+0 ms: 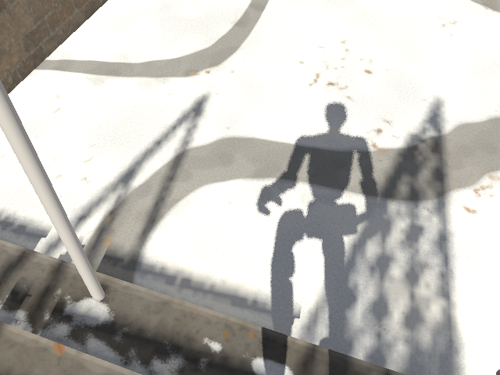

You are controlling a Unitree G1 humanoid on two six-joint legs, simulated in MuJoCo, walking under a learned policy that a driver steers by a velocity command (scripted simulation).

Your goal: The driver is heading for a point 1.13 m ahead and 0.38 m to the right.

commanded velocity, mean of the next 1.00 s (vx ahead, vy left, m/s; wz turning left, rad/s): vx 0.00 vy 0.00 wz -0.64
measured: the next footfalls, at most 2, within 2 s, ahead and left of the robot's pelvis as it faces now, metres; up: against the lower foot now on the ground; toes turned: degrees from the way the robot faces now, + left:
right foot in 0.32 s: +0.17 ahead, -0.19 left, -0.16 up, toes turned -22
left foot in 0.88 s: +0.32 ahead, +0.03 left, -0.16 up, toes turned -39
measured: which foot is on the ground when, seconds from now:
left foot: down 0.00-0.32, up 0.34-0.86, down 0.88-1.00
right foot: up 0.00-0.30, down 0.32-0.90, up 0.92-1.00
